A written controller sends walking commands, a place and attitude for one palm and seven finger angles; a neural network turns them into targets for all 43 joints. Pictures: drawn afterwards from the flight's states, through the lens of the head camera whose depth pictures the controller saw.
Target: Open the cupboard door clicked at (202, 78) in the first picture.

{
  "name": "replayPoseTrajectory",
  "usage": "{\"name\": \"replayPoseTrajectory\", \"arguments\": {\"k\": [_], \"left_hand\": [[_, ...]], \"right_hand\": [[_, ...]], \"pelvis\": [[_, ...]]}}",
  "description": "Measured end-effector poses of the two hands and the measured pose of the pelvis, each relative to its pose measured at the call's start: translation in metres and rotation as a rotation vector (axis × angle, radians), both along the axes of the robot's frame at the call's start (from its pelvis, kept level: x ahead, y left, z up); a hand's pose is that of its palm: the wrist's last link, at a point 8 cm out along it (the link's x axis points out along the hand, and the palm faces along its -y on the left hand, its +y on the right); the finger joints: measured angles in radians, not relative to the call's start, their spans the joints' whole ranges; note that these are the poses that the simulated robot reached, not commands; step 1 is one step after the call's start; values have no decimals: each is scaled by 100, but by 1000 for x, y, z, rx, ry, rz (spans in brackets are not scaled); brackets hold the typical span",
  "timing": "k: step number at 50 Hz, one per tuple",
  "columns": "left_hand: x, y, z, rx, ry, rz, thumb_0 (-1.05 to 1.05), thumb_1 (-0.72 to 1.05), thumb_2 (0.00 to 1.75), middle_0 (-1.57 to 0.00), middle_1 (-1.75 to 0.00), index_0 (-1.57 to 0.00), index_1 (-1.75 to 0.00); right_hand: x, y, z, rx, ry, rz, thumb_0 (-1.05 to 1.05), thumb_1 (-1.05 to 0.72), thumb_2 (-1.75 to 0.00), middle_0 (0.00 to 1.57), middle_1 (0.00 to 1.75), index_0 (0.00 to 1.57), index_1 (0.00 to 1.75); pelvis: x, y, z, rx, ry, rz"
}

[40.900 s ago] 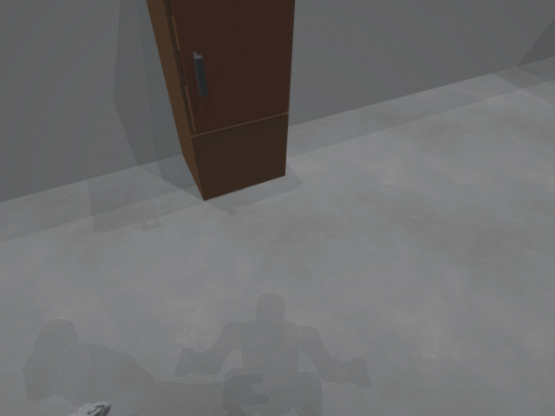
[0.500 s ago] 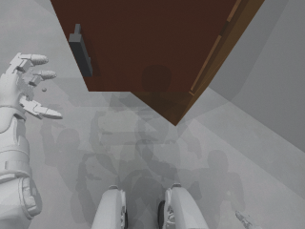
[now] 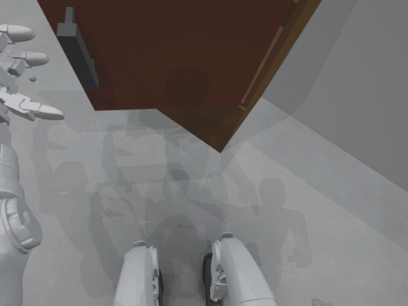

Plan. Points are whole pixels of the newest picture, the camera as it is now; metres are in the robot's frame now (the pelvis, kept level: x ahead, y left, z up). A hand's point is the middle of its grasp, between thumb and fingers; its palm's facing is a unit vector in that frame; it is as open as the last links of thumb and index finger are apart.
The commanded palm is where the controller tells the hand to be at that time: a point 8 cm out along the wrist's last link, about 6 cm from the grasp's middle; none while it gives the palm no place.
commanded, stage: move the hooked fingers beside the handle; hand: left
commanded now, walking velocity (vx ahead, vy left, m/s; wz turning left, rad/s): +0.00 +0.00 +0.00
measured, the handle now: (81, 51) +0.57 +0.20 +0.04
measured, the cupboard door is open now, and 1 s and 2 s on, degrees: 42 42 42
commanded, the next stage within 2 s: slide the fingers in behind the handle in 0.74 s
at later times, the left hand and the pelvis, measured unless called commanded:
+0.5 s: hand (34, 83) +0.50 +0.26 +0.04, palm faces +0.04 -1.00 -0.02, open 14.0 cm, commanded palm +0.49 +0.29 +0.04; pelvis +0.01 +0.00 +0.01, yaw +0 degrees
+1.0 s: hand (38, 84) +0.49 +0.25 +0.05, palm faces +0.04 -1.00 -0.02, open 14.0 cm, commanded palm +0.48 +0.28 +0.04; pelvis +0.00 +0.00 +0.01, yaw +0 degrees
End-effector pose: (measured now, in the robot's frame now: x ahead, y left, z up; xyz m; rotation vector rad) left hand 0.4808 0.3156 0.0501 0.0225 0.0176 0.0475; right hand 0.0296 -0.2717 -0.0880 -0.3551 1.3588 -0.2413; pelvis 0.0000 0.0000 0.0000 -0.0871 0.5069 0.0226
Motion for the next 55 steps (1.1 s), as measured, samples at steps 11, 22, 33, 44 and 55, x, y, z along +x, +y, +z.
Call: {"name": "replayPoseTrajectory", "arguments": {"k": [11, 22, 33, 44, 55], "left_hand": [[-2, 6, -7, 5, 19, 16, -1, -50, 30, -30, -120, -30, -120], [-6, 4, -4, 0, 14, -6, -1, -50, 30, -30, -120, -30, -120], [-2, -5, -3, 5, 0, 8, -1, -50, 30, -30, -120, -30, -120], [-12, -1, -1, 8, 13, 13, -1, -50, 30, -30, -120, -30, -120], [-7, -19, -4, -9, 8, -9, -1, -51, 30, -30, -120, -30, -120]], "right_hand": [[-6, 8, 2, 19, 31, -22, 1, -91, -90, 20, 30, 20, 30], [12, 8, 5, 13, 10, 4, 1, -91, -90, 20, 30, 20, 30], [24, 7, 4, 16, -32, 11, 1, -91, -90, 20, 30, 20, 30], [16, 6, 2, 34, -9, 4, 1, -91, -90, 20, 30, 20, 30], [15, -1, 3, 14, -19, 3, 1, -91, -90, 20, 30, 20, 30]], "pelvis": [[3, 3, 2, -2, 3, -8], [6, 4, 6, -7, -4, 5], [7, 3, 6, -2, -9, 1], [6, -1, 8, 3, -17, 2], [4, -3, 6, 4, -17, 4]]}}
